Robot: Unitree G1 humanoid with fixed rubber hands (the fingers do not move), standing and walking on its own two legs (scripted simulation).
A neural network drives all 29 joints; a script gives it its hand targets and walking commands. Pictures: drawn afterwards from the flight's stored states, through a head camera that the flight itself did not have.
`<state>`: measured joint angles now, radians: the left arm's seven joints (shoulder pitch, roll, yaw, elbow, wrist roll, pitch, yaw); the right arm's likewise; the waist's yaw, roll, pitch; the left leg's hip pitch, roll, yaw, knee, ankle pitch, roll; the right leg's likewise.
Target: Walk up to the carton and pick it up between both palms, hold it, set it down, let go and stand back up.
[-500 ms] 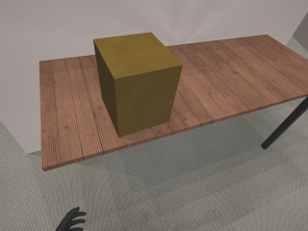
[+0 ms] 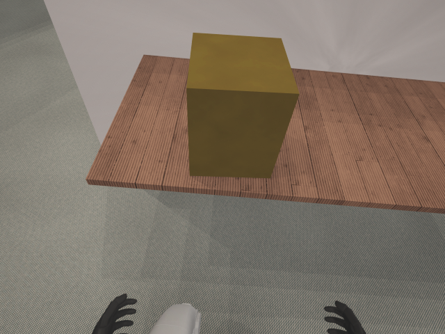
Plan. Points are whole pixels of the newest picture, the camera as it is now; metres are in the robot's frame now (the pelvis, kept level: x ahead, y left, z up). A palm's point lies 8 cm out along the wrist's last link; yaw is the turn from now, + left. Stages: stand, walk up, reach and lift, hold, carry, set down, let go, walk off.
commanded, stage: walk up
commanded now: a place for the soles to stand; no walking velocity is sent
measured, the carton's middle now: (233, 109) +0.57 +0.01 +0.07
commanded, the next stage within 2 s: none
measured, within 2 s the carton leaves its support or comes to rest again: neither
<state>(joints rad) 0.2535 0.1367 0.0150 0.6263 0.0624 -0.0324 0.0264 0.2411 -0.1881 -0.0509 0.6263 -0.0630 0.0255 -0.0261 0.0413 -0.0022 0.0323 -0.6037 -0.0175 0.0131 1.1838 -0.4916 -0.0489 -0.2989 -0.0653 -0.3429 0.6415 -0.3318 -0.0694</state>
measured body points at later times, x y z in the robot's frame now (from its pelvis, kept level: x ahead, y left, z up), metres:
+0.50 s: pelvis +0.03 -0.06 -0.01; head +0.02 -0.07 +0.44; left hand +0.08 +0.17 -0.13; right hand +0.21 -0.25 -0.13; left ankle +0.05 +0.08 -0.70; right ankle +0.07 -0.15 -0.72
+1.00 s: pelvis +0.05 -0.03 +0.01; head +0.06 -0.03 +0.46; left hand +0.08 +0.19 -0.11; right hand +0.23 -0.18 -0.10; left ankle +0.05 +0.05 -0.72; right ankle +0.07 -0.15 -0.72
